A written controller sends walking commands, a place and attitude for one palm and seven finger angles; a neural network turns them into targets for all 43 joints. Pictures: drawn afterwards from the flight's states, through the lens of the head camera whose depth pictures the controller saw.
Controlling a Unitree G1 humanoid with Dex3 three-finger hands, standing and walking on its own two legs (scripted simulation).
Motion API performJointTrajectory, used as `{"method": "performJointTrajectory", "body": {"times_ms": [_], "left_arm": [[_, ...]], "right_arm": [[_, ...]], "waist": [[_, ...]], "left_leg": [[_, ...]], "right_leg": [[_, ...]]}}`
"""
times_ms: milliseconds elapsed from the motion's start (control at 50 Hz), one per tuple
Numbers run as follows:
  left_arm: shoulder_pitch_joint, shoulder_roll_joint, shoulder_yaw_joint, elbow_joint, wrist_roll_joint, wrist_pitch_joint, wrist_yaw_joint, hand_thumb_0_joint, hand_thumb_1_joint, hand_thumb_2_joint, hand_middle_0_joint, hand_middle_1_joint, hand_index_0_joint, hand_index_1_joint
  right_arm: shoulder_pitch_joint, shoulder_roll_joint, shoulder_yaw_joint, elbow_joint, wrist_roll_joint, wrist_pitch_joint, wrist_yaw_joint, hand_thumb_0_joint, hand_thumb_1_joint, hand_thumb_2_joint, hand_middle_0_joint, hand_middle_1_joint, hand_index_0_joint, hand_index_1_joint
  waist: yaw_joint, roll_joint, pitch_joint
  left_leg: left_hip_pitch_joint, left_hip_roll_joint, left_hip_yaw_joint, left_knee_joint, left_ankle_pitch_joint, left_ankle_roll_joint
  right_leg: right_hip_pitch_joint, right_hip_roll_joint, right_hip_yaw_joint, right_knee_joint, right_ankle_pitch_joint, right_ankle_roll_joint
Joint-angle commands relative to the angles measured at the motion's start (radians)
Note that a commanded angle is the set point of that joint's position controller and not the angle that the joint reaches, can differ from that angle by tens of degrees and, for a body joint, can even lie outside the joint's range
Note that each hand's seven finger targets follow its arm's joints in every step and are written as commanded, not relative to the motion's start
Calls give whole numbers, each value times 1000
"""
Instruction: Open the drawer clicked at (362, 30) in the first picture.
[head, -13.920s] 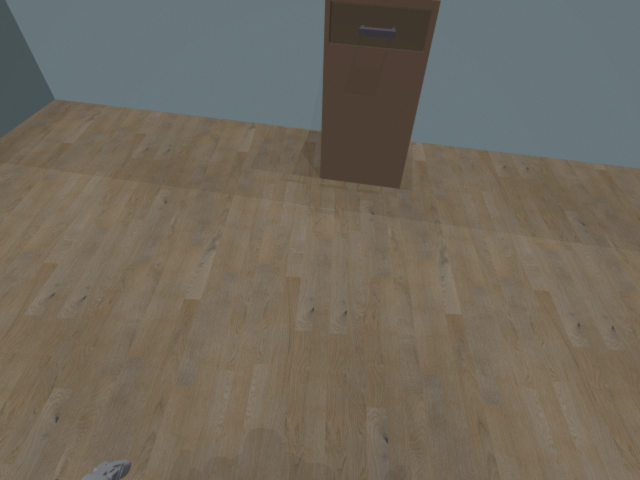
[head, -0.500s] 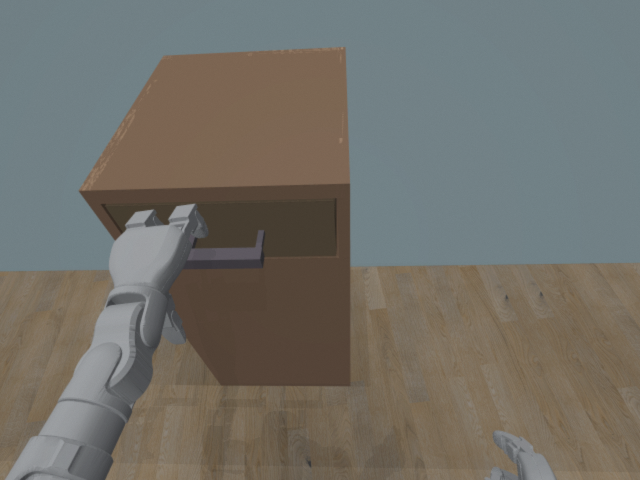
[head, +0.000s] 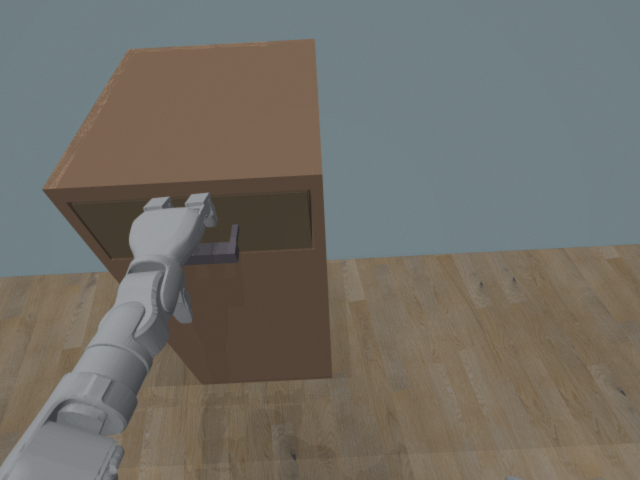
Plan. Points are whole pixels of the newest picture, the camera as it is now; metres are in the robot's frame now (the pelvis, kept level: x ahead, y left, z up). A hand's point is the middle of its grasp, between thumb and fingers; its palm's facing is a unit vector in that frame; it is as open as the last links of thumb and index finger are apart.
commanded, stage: move the hooked fingers above the handle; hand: left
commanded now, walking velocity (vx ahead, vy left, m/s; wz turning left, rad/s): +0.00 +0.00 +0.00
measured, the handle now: (198, 243) +0.47 +0.22 -0.01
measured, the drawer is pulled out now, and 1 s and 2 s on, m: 0.00 0.00 0.00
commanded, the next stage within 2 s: none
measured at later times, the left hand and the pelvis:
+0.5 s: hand (179, 251) +0.41 +0.22 +0.04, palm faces -0.06 -0.04 -1.00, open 13.8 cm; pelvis +0.01 +0.00 +0.00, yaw -1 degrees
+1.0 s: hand (182, 258) +0.40 +0.22 +0.04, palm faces -0.08 -0.06 -0.99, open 13.9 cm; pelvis +0.00 +0.01 +0.00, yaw +0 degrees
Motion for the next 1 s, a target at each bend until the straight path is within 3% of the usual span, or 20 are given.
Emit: {"method": "performJointTrajectory", "body": {"times_ms": [0,40,100,160,180,220,240,280,360,380,460,500,560,640,680,720,820,880,960,980], "left_arm": [[-446,187,105,-193,17,-94,69,0,-500,300,-300,-1200,-300,-1200],[-456,239,159,-140,31,-105,101,0,-500,300,-300,-1200,-300,-1200],[-498,247,171,-70,49,-79,153,0,-500,300,-300,-1200,-300,-1200],[-452,305,227,-30,55,-33,180,0,-500,300,-300,-1200,-300,-1200],[-458,289,204,-30,55,-19,178,0,-500,300,-300,-1200,-300,-1200],[-413,253,179,-17,43,4,160,0,-500,300,-300,-1200,-300,-1200],[-406,256,178,-3,36,14,150,0,-500,300,-300,-1200,-300,-1200],[-395,302,211,0,36,20,133,0,-500,300,-300,-1200,-300,-1200],[-427,244,143,-31,28,-1,88,0,-500,300,-300,-1200,-300,-1200],[-447,240,133,-47,35,-18,78,0,-500,300,-300,-1200,-300,-1200],[-466,205,104,-150,24,-92,62,0,-500,300,-300,-1200,-300,-1200],[-439,185,102,-207,23,-123,75,0,-500,300,-300,-1200,-300,-1200],[-478,157,89,-173,22,-120,109,0,-500,300,-300,-1200,-300,-1200],[-456,221,161,-128,38,-69,161,0,-500,300,-300,-1200,-300,-1200],[-457,240,175,-114,50,-35,172,0,-500,300,-300,-1200,-300,-1200],[-431,252,181,-77,53,3,168,0,-500,300,-300,-1200,-300,-1200],[-366,192,112,-88,32,50,90,0,-500,300,-300,-1200,-300,-1200],[-412,83,5,-150,5,19,30,0,-500,300,-300,-1200,-300,-1200],[-488,112,18,-208,3,-67,22,0,-500,300,-300,-1200,-300,-1200],[-524,162,63,-218,20,-94,37,0,-500,300,-300,-1200,-300,-1200]], "right_arm": [[-18,-114,-51,-105,-5,-44,-10,0,-900,-900,200,300,200,300],[-6,-116,-50,-94,-4,-44,-10,0,-900,-900,200,300,200,300],[9,-118,-50,-86,-2,-46,-3,0,-900,-900,200,300,200,300],[6,-123,-52,-94,-5,-41,4,0,-900,-900,200,300,200,300],[5,-122,-50,-96,-2,-38,6,0,-900,-900,200,300,200,300],[4,-124,-54,-103,1,-36,7,0,-900,-900,200,300,200,300],[6,-129,-52,-103,4,-33,6,0,-900,-900,200,300,200,300],[-8,-132,-47,-105,8,-26,2,0,-900,-900,200,300,200,300],[-19,-131,-43,-119,11,-29,-11,0,-900,-900,200,300,200,300],[-16,-130,-47,-115,13,-31,-13,0,-900,-900,200,300,200,300],[-1,-120,-57,-115,3,-40,-12,0,-900,-900,200,300,200,300],[3,-114,-66,-115,-1,-47,-6,0,-900,-900,200,300,200,300],[6,-115,-64,-95,-1,-48,4,0,-900,-900,200,300,200,300],[-8,-119,-59,-98,-1,-43,15,0,-900,-900,200,300,200,300],[-23,-118,-53,-101,-1,-38,15,0,-900,-900,200,300,200,300],[-37,-121,-46,-108,2,-31,13,0,-900,-900,200,300,200,300],[-56,-127,-44,-133,10,-19,8,0,-900,-900,200,300,200,300],[-53,-123,-46,-139,13,-23,5,0,-900,-900,200,300,200,300],[-30,-117,-47,-125,0,-30,-6,0,-900,-900,200,300,200,300],[-25,-115,-48,-117,-1,-34,-7,0,-900,-900,200,300,200,300]], "waist": [[-23,-38,-308],[-14,-48,-302],[-14,-36,-294],[20,-2,-376],[13,-5,-395],[8,-54,-403],[-2,-90,-363],[6,-127,-352],[-21,-122,-292],[-27,-92,-286],[-36,-15,-338],[-27,26,-368],[-46,11,-309],[-6,-26,-328],[6,-40,-375],[12,-61,-348],[-1,-88,-331],[-40,-67,-279],[-52,-38,-269],[-42,-17,-294]], "left_leg": [[239,-3,10,4,329,31],[191,-6,13,9,305,28],[151,-4,17,7,282,23],[155,-8,29,7,324,19],[164,-6,33,6,332,21],[159,-6,43,7,353,25],[141,-5,44,3,342,27],[116,-8,46,-12,328,29],[128,-11,46,-25,295,36],[153,-8,45,-21,299,37],[234,-7,30,-2,353,38],[286,-2,19,12,400,35],[279,7,4,13,383,27],[237,1,13,7,370,24],[232,-2,17,4,382,23],[199,-2,25,-8,367,22],[222,0,31,-17,379,29],[268,5,17,-19,365,33],[285,5,-3,-13,330,32],[296,6,-9,-8,328,31]], "right_leg": [[23,-18,19,-74,452,18],[19,-18,23,-64,441,18],[-4,-13,13,-53,394,14],[62,-12,20,-44,441,9],[70,-14,20,-46,463,15],[106,-18,26,-55,538,24],[111,-21,27,-61,560,28],[146,-27,39,-69,588,38],[124,-31,37,-94,557,39],[89,-26,36,-96,537,37],[69,-21,35,-87,526,24],[34,-12,24,-73,517,18],[-35,-6,1,-67,428,12],[2,-4,-3,-55,438,10],[39,-7,1,-50,462,12],[59,-9,2,-55,467,14],[83,-13,8,-78,512,20],[18,-12,0,-99,458,22],[-19,-13,-2,-94,381,15],[-37,-11,1,-85,369,13]]}}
